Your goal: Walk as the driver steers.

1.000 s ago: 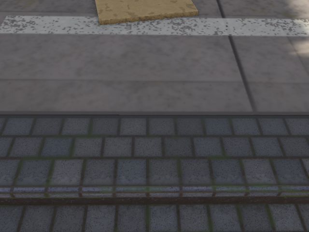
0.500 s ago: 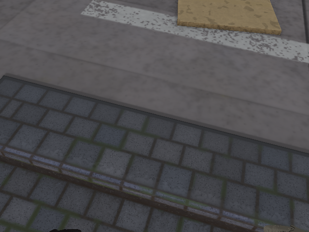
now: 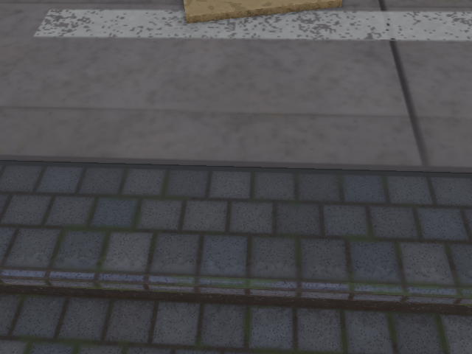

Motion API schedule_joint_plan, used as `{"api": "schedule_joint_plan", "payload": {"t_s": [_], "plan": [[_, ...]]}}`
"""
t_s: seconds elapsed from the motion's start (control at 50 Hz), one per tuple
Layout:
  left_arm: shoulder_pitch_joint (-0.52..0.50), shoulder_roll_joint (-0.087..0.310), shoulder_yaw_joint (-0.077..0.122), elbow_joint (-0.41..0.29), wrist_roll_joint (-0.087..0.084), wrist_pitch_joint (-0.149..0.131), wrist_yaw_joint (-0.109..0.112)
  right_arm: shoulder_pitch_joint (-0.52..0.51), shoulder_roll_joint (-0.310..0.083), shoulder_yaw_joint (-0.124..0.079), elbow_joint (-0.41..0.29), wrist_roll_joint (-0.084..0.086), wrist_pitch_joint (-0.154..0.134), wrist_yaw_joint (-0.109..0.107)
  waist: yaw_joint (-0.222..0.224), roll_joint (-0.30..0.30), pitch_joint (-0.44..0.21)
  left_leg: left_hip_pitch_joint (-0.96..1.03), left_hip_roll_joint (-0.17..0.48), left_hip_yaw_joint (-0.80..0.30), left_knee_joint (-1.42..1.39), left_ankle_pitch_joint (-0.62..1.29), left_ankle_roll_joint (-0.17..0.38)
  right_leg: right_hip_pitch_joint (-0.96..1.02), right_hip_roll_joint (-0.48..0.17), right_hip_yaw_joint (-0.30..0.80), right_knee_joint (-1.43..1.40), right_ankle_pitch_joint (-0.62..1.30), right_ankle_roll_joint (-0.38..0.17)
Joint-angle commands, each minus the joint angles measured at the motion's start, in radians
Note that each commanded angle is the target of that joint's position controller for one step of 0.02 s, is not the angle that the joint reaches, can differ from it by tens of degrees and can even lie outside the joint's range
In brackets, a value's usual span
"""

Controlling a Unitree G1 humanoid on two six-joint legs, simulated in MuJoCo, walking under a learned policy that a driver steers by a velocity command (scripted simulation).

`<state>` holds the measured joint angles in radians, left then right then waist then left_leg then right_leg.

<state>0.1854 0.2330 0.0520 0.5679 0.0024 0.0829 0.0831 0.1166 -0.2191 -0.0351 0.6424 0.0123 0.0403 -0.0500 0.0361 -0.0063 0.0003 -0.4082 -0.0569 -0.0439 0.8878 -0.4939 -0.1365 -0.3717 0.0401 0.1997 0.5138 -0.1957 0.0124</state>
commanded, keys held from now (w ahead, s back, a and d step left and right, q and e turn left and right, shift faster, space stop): e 0.20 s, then no key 0.30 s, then q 0.48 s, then w+q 0.02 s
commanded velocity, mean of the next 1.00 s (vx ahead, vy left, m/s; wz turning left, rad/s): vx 0.00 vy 0.00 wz -0.06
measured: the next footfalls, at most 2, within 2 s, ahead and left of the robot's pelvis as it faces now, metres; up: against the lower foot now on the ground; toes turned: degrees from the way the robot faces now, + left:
left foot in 0.08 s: +0.02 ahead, +0.12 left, +0.00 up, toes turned -7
right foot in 0.52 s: -0.03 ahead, -0.10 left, +0.00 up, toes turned -12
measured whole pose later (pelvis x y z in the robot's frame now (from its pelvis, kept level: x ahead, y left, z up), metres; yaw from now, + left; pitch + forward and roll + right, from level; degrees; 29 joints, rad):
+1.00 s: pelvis -0.06 +0.06 -0.02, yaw +1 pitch +2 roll -2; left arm 0.16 0.25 0.04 0.62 0.00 0.03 0.05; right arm 0.19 -0.24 -0.03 0.59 0.02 0.06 0.00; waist 0.01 -0.03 0.01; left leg -0.38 0.04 0.03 0.68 -0.32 0.00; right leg -0.32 -0.13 -0.19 0.66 -0.36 0.03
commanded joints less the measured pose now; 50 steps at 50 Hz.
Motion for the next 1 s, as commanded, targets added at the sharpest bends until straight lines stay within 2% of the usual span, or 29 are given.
{"api": "schedule_joint_plan", "payload": {"t_s": [0.02, 0.06, 0.08, 0.1, 0.12, 0.14, 0.16, 0.2, 0.24, 0.28, 0.34, 0.38, 0.4, 0.44, 0.5, 0.52, 0.54, 0.56, 0.58, 0.66, 0.72, 0.76, 0.8, 0.84, 0.88, 0.92, 0.96, 0.98, 1.0], "plan": [[-0.023, 0.152, 0.051, -0.068, -0.018, -0.001, 0.003, 0.078, -0.053, -0.013, -0.037, 0.001, -0.012, 0.004, -0.016, -0.224, -0.146, 0.063, 0.000, 0.000, -0.255, 0.096, 0.035, 0.172, -0.204, 0.287, -0.095, 0.393, -0.188], [-0.015, 0.138, 0.054, -0.053, -0.034, -0.004, -0.002, 0.108, -0.066, -0.027, -0.017, -0.005, -0.019, 0.011, -0.036, -0.177, -0.129, 0.191, -0.003, 0.013, -0.485, 0.264, 0.063, 0.103, -0.140, 0.255, -0.054, 0.255, -0.147], [0.005, 0.107, 0.052, -0.040, -0.029, -0.009, -0.011, 0.114, -0.102, -0.042, -0.013, -0.017, -0.022, 0.013, -0.030, -0.053, -0.124, 0.304, 0.076, -0.049, -0.520, 0.351, 0.087, -0.033, -0.065, 0.174, 0.091, 0.017, -0.100], [0.033, 0.057, 0.047, -0.050, -0.026, -0.018, -0.018, 0.111, -0.200, -0.062, -0.032, -0.055, -0.016, 0.010, -0.016, 0.261, -0.106, 0.370, 0.362, -0.330, -0.546, 0.628, 0.241, -0.313, 0.113, -0.018, 0.417, -0.395, -0.010], [0.073, 0.138, 0.071, -0.029, -0.025, -0.032, -0.016, 0.055, -0.169, -0.055, -0.098, -0.114, -0.031, 0.020, -0.040, 0.299, -0.145, 0.173, 0.540, -0.500, -0.593, 0.538, 0.398, -0.286, 0.080, -0.031, 0.813, -0.524, 0.066], [0.107, 0.174, 0.084, -0.010, -0.035, -0.027, -0.020, -0.073, -0.081, -0.021, -0.140, -0.099, -0.034, 0.016, 0.017, 0.218, -0.072, 0.071, 0.450, -0.403, -0.599, 0.346, 0.391, -0.303, 0.048, -0.016, 1.059, -0.440, 0.085], [0.114, 0.153, 0.076, 0.001, -0.034, -0.013, -0.017, -0.141, -0.036, -0.001, -0.151, -0.073, -0.032, 0.011, 0.044, 0.188, -0.010, 0.012, 0.362, -0.286, -0.573, 0.222, 0.335, -0.352, 0.045, -0.035, 1.203, -0.361, 0.091], [0.114, 0.125, 0.059, 0.006, -0.015, -0.007, -0.015, -0.109, -0.029, 0.013, -0.149, -0.041, -0.029, -0.008, 0.021, 0.097, 0.028, 0.043, 0.264, -0.169, -0.536, 0.214, 0.303, -0.389, 0.055, -0.053, 1.243, -0.190, 0.112], [0.025, 0.112, 0.042, -0.033, -0.008, -0.026, -0.022, -0.001, -0.033, 0.020, -0.138, -0.036, -0.027, -0.027, -0.036, 0.066, 0.017, 0.148, 0.254, -0.144, -0.526, 0.227, 0.343, -0.434, 0.052, -0.057, 1.148, -0.090, 0.126], [-0.031, 0.082, 0.018, -0.048, -0.015, -0.036, -0.029, 0.087, -0.020, 0.024, -0.129, -0.037, -0.028, -0.037, -0.083, 0.098, -0.011, 0.307, 0.268, -0.161, -0.524, 0.266, 0.368, -0.466, 0.050, -0.038, 0.952, -0.081, 0.141], [-0.019, 0.043, 0.001, -0.039, -0.010, -0.025, -0.041, 0.086, -0.017, 0.018, -0.126, -0.037, -0.031, -0.027, -0.071, 0.152, -0.048, 0.342, 0.290, -0.157, -0.551, 0.274, 0.376, -0.319, 0.000, -0.055, 0.610, -0.199, 0.155], [-0.013, 0.014, -0.012, -0.029, -0.010, -0.025, -0.055, 0.059, -0.045, 0.007, -0.125, -0.026, -0.025, -0.016, -0.068, 0.175, -0.037, 0.265, 0.277, -0.130, -0.578, 0.195, 0.373, -0.169, -0.037, -0.153, 0.388, -0.303, 0.132], [-0.015, 0.033, -0.008, -0.023, -0.008, -0.030, -0.059, 0.063, -0.070, -0.003, -0.124, -0.026, -0.033, -0.009, -0.076, 0.193, -0.018, 0.218, 0.294, -0.141, -0.579, 0.234, 0.384, -0.110, -0.052, -0.185, 0.363, -0.274, 0.123], [0.023, 0.047, -0.003, 0.001, -0.011, -0.037, -0.060, 0.072, -0.080, -0.008, -0.104, -0.022, -0.034, 0.000, -0.074, 0.208, -0.001, 0.177, 0.292, -0.141, -0.551, 0.333, 0.394, -0.029, -0.051, -0.217, 0.228, -0.272, 0.089], [0.066, 0.041, -0.007, 0.035, 0.001, -0.050, -0.065, 0.130, -0.065, 0.001, -0.051, -0.007, -0.035, 0.011, -0.043, 0.134, -0.008, 0.153, 0.262, -0.098, -0.490, 0.521, 0.339, 0.146, -0.031, -0.225, -0.112, 0.004, 0.009], [0.079, 0.058, -0.008, 0.034, 0.014, -0.054, -0.064, 0.136, -0.035, 0.012, -0.036, -0.016, -0.052, 0.024, -0.038, 0.081, -0.036, 0.088, 0.230, -0.077, -0.469, 0.469, 0.288, 0.274, -0.087, -0.140, -0.146, 0.151, -0.017], [0.098, 0.089, -0.003, 0.070, 0.027, -0.055, -0.063, 0.207, 0.019, 0.025, 0.000, -0.024, -0.067, 0.041, -0.085, -0.084, -0.070, 0.052, 0.160, 0.000, -0.488, 0.304, 0.221, 0.316, -0.145, -0.096, -0.066, 0.228, -0.066], [0.092, 0.016, -0.018, 0.072, 0.020, -0.058, -0.069, 0.203, 0.024, 0.029, 0.032, -0.024, -0.066, 0.046, -0.061, -0.093, -0.078, 0.141, 0.135, 0.029, -0.489, 0.205, 0.182, 0.218, -0.158, -0.094, -0.099, 0.065, -0.106], [0.056, 0.008, -0.021, 0.061, 0.018, -0.060, -0.071, 0.133, -0.014, 0.017, 0.024, -0.017, -0.060, 0.045, -0.041, -0.077, -0.018, 0.118, 0.114, 0.033, -0.474, 0.220, 0.170, 0.188, -0.136, -0.104, -0.124, -0.042, -0.107], [0.021, 0.081, 0.002, 0.024, 0.023, -0.068, -0.036, 0.056, -0.070, -0.009, -0.021, -0.004, -0.047, 0.016, -0.026, -0.120, -0.012, 0.011, 0.086, 0.055, -0.314, 0.253, 0.166, 0.205, -0.198, -0.067, -0.150, -0.044, -0.131], [0.048, 0.107, 0.014, 0.001, 0.023, -0.071, -0.013, 0.077, -0.072, -0.023, -0.038, 0.006, -0.032, 0.008, 0.012, -0.184, -0.042, -0.133, 0.070, 0.052, 0.109, -0.076, 0.118, 0.212, -0.381, 0.060, -0.181, 0.148, -0.283], [0.033, 0.103, 0.011, -0.015, 0.032, -0.082, -0.002, 0.132, -0.083, -0.039, -0.038, 0.016, -0.006, 0.006, -0.012, -0.106, -0.056, -0.256, 0.087, -0.037, 0.527, -0.182, 0.053, 0.223, -0.463, 0.079, -0.165, 0.388, -0.360], [-0.065, 0.095, 0.005, -0.039, 0.012, -0.095, 0.003, 0.171, -0.087, -0.037, -0.048, 0.004, 0.013, 0.004, -0.067, -0.053, -0.056, -0.295, 0.114, -0.084, 0.593, -0.067, 0.032, 0.209, -0.420, -0.009, -0.138, 0.379, -0.301], [-0.070, 0.090, 0.005, -0.031, -0.004, -0.089, 0.006, 0.088, -0.050, -0.014, -0.092, -0.011, 0.013, 0.014, -0.051, -0.037, -0.054, -0.320, 0.133, -0.025, 0.367, 0.020, 0.028, 0.259, -0.364, -0.099, -0.112, 0.347, -0.251], [-0.052, 0.127, 0.021, -0.027, 0.000, -0.071, 0.005, 0.025, -0.005, 0.014, -0.120, -0.011, 0.006, 0.039, -0.018, -0.073, -0.077, -0.190, 0.131, 0.057, 0.109, -0.018, 0.047, 0.240, -0.333, -0.189, -0.091, 0.383, -0.239], [-0.048, 0.163, 0.036, -0.022, 0.003, -0.070, -0.008, 0.098, -0.042, 0.004, -0.102, 0.002, 0.012, 0.052, -0.026, -0.132, -0.118, -0.047, 0.119, 0.092, 0.005, 0.038, 0.072, 0.194, -0.361, -0.203, -0.066, 0.463, -0.251], [-0.050, 0.156, 0.032, -0.002, -0.020, -0.058, -0.024, 0.165, -0.087, -0.018, -0.085, 0.008, 0.016, 0.054, -0.054, -0.127, -0.119, 0.067, 0.065, 0.156, -0.276, 0.215, 0.132, 0.180, -0.339, -0.245, 0.000, 0.300, -0.183], [-0.009, 0.139, 0.025, 0.022, -0.021, -0.053, -0.037, 0.181, -0.115, -0.033, -0.074, 0.006, 0.018, 0.051, -0.051, -0.077, -0.102, 0.150, 0.023, 0.158, -0.385, 0.277, 0.160, 0.130, -0.299, -0.292, 0.083, 0.164, -0.127], [0.018, 0.093, 0.014, 0.033, 0.003, -0.052, -0.047, 0.225, -0.175, -0.055, -0.073, 0.002, 0.015, 0.044, -0.057, 0.088, -0.095, 0.313, 0.074, 0.020, -0.417, 0.421, 0.206, -0.066, -0.227, -0.375, 0.298, -0.140, -0.050]]}}
Keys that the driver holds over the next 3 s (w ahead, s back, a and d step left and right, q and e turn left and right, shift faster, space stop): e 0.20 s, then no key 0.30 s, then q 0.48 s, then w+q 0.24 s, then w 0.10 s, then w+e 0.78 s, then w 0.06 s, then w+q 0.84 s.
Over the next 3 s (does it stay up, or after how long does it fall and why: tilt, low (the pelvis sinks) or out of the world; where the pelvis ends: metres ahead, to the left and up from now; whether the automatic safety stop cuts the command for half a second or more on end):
stays up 0.94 -0.06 0.29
